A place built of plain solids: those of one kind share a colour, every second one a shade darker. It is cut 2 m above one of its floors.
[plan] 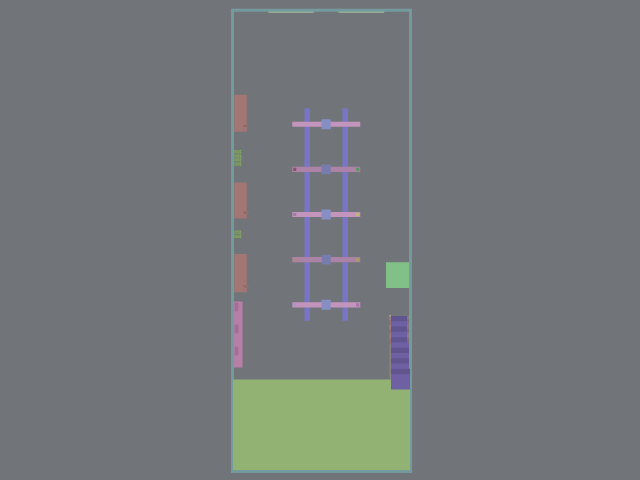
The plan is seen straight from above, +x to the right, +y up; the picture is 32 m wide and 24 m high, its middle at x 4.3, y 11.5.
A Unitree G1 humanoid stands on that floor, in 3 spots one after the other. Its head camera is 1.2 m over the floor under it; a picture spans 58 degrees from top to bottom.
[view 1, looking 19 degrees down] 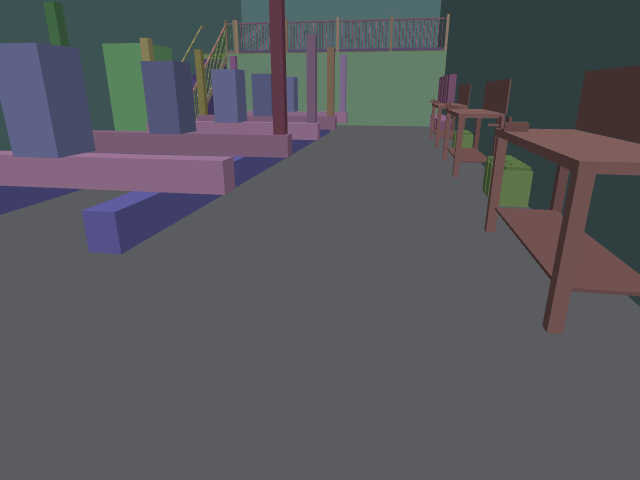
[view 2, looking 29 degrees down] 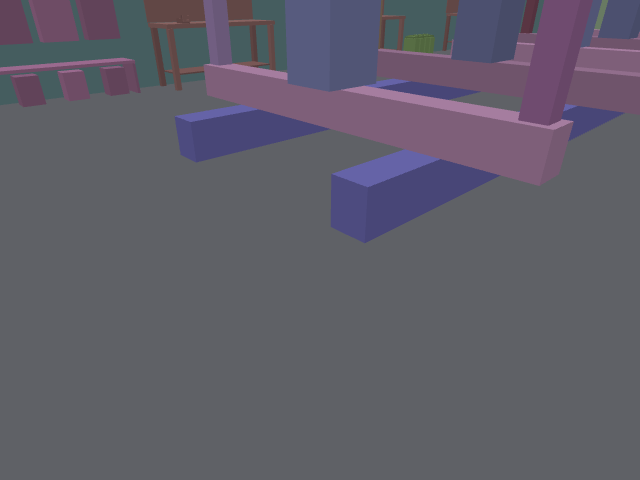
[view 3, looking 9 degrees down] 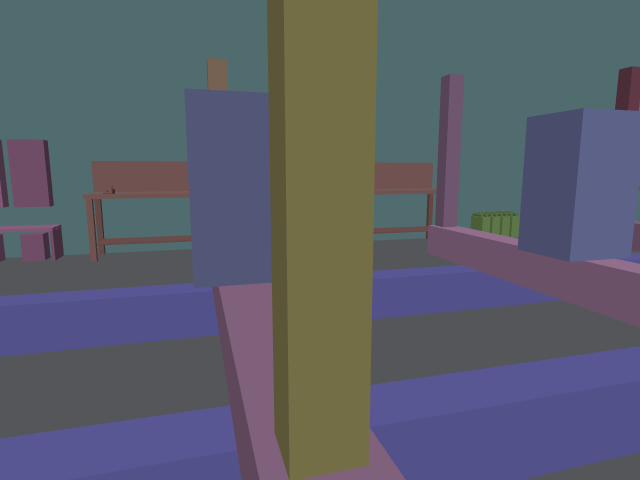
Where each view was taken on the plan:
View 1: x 1.46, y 20.91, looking -80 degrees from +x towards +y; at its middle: ground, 3.69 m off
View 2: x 7.08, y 5.83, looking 137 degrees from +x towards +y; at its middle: ground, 2.48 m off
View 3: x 6.96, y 10.30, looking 164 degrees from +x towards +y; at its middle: shore1e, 0.73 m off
